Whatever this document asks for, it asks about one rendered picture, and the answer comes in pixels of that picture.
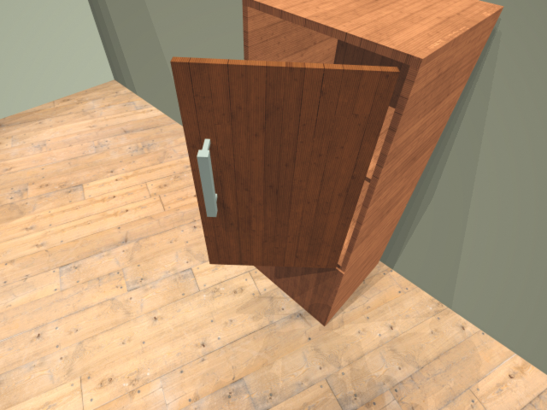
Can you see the cupboard door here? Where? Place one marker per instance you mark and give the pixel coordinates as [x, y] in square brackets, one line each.
[290, 148]

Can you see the handle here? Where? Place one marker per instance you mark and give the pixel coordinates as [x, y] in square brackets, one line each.
[207, 180]

